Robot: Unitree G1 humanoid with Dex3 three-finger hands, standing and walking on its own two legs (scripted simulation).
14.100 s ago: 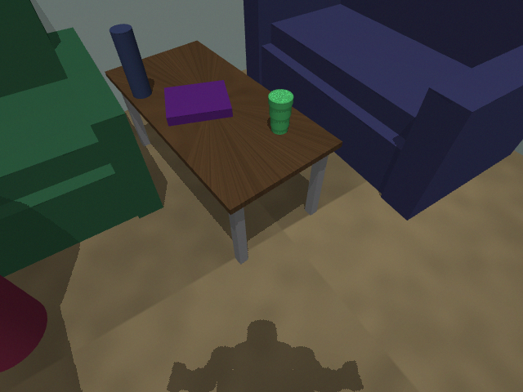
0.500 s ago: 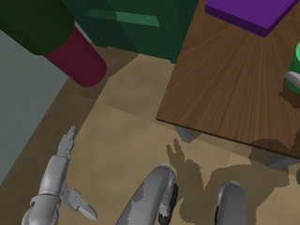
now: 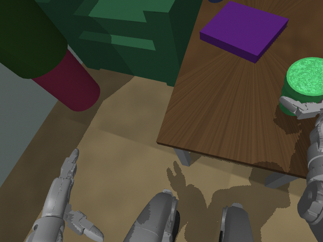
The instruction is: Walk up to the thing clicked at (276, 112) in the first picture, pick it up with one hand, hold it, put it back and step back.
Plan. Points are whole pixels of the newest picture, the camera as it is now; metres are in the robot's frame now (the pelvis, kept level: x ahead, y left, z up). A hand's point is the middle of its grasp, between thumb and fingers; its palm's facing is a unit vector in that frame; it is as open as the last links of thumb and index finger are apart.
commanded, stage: lift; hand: right
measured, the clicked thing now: (301, 92) +0.50 -0.22 -0.02
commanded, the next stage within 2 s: hold in 1.26 s
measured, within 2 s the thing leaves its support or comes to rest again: neither
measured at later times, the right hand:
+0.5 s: hand (314, 103) +0.41 -0.20 +0.08, palm faces +0.24 +0.97 +0.00, open 11.1 cm
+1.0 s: hand (316, 111) +0.37 -0.19 +0.12, palm faces +0.23 +0.97 +0.01, open 11.1 cm
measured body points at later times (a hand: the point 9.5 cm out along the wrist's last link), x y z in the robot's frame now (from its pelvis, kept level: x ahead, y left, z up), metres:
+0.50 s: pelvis +0.01 +0.00 +0.05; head +0.09 -0.03 +0.49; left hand +0.17 +0.27 +0.04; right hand +0.39 -0.25 +0.08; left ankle +0.04 +0.14 -0.61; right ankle +0.03 -0.12 -0.61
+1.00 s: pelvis +0.02 +0.00 +0.07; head +0.06 -0.01 +0.52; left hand +0.18 +0.26 +0.04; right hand +0.35 -0.24 +0.12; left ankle +0.04 +0.14 -0.61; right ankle +0.03 -0.12 -0.61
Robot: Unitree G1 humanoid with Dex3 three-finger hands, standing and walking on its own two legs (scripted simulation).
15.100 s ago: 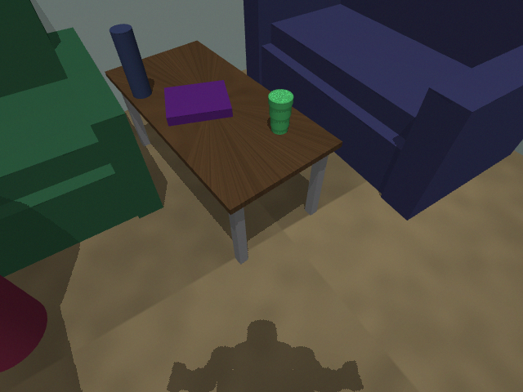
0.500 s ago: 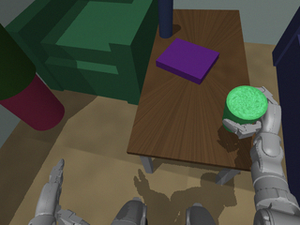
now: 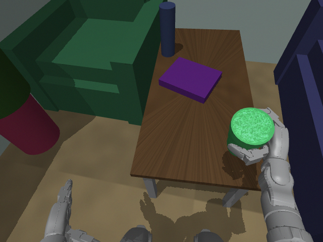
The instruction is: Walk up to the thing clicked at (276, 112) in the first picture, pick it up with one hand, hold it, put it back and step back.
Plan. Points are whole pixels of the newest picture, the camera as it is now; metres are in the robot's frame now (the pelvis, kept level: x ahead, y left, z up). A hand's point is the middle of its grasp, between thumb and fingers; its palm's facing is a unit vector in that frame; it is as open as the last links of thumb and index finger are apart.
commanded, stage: lift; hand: right
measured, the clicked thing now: (244, 137) +0.37 -0.17 +0.03
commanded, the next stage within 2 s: hold in 0.26 s
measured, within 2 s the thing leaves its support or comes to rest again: neither
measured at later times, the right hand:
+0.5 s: hand (250, 139) +0.34 -0.17 +0.06, palm faces +0.19 +0.98 +0.01, open 11.1 cm
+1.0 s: hand (248, 136) +0.34 -0.16 +0.07, palm faces +0.19 +0.98 +0.01, open 11.1 cm
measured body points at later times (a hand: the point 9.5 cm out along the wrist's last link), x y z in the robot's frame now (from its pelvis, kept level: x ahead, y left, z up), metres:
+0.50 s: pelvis +0.00 +0.00 +0.01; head +0.03 -0.01 +0.46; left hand +0.15 +0.27 -0.03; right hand +0.32 -0.22 +0.06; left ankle +0.02 +0.14 -0.69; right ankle +0.02 -0.12 -0.69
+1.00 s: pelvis +0.00 +0.01 +0.02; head +0.03 +0.00 +0.47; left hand +0.15 +0.27 -0.03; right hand +0.32 -0.22 +0.07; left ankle +0.02 +0.14 -0.69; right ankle +0.02 -0.12 -0.69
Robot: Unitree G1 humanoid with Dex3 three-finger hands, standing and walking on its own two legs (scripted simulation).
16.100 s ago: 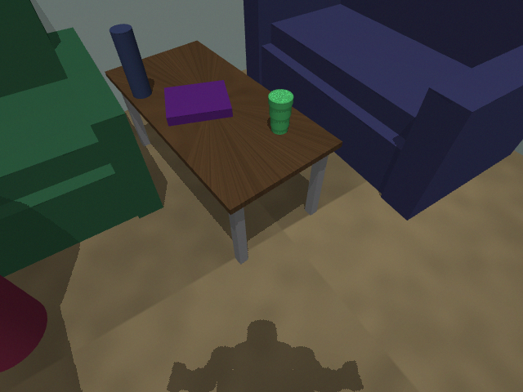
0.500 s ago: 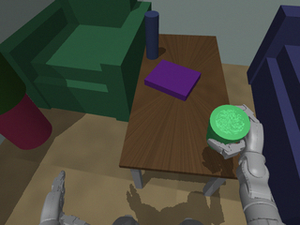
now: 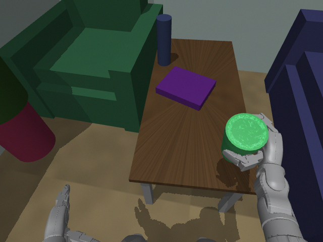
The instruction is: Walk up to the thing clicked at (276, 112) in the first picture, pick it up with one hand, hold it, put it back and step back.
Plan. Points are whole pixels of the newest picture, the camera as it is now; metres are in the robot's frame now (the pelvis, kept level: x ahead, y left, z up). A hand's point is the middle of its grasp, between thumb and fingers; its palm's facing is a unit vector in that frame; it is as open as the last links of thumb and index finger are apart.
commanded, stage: hold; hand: right
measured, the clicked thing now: (238, 142) +0.35 -0.16 +0.04
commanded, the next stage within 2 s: crouch in 1.96 s
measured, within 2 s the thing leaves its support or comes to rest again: neither
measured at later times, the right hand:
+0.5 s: hand (245, 144) +0.33 -0.17 +0.05, palm faces +0.18 +0.98 +0.01, open 11.1 cm
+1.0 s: hand (246, 144) +0.33 -0.17 +0.05, palm faces +0.19 +0.98 +0.01, open 11.1 cm
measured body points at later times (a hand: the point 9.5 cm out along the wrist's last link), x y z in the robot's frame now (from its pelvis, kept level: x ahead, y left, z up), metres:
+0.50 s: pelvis +0.00 +0.00 +0.00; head +0.02 -0.01 +0.45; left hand +0.16 +0.26 -0.05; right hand +0.32 -0.23 +0.05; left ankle +0.02 +0.13 -0.70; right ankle +0.02 -0.13 -0.70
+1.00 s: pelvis -0.01 +0.00 +0.00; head +0.02 -0.01 +0.45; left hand +0.15 +0.26 -0.05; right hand +0.32 -0.23 +0.06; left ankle +0.02 +0.13 -0.70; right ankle +0.02 -0.13 -0.70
